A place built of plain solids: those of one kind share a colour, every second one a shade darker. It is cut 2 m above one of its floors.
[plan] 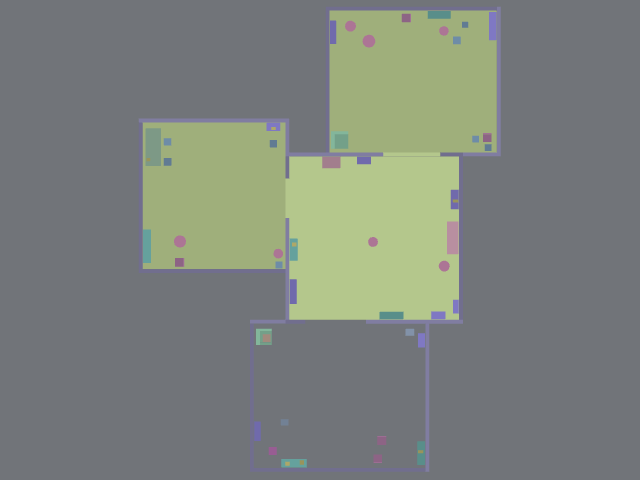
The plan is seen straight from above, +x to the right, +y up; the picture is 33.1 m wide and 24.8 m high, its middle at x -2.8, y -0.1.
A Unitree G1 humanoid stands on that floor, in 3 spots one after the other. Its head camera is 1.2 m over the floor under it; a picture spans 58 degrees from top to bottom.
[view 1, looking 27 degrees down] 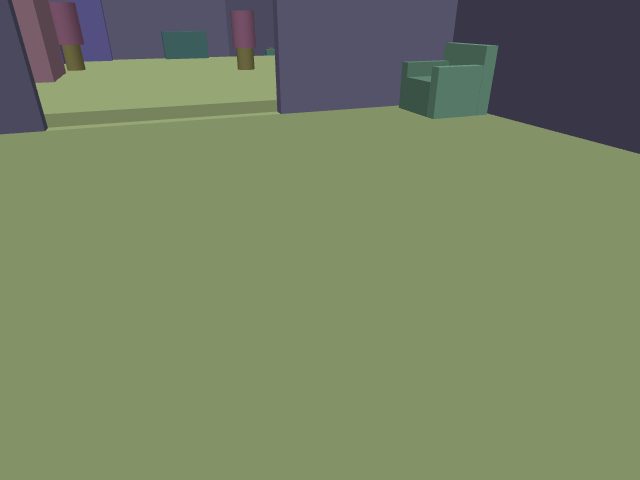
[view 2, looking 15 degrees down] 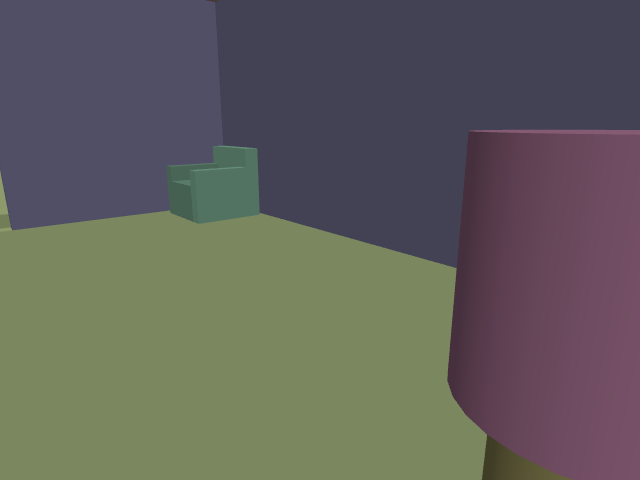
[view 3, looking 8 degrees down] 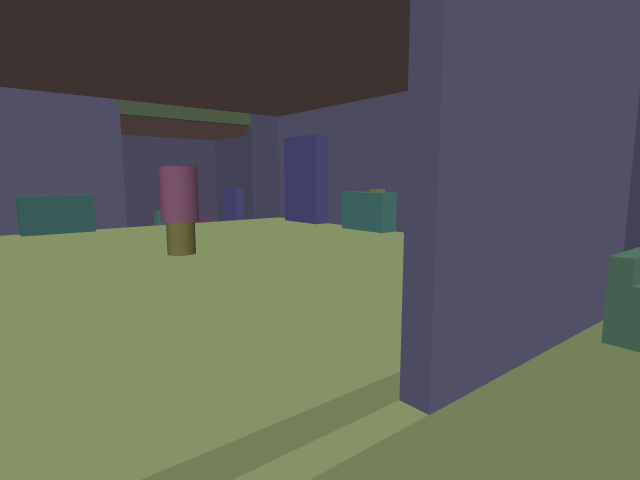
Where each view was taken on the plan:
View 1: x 2.21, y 10.51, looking -111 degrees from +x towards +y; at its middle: floor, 2.64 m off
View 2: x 0.87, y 10.50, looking -130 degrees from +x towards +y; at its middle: floor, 4.64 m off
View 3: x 2.21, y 5.68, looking -129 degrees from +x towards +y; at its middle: floor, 7.46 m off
